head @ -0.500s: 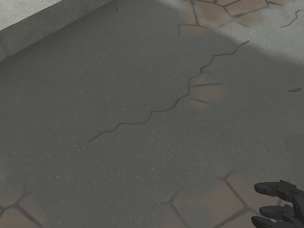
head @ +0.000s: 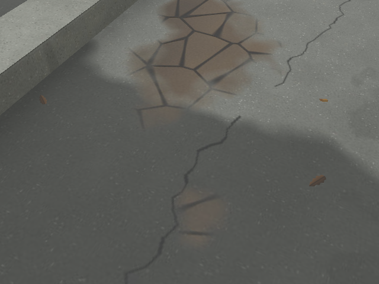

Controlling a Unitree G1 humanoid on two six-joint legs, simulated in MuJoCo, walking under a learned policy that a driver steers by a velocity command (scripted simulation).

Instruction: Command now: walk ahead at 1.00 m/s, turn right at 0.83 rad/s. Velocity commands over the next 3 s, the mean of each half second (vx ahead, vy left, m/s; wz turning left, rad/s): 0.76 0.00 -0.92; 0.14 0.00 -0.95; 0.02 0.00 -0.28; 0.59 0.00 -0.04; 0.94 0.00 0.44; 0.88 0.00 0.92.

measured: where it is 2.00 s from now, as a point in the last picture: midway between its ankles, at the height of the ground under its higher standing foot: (237, 240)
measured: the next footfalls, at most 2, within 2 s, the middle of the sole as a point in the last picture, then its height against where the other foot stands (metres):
left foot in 0.36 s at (168, 260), level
right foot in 0.78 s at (251, 273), level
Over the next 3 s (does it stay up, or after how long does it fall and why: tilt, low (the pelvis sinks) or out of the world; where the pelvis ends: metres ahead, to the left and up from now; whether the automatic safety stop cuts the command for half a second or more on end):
stays up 1.16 -0.78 0.03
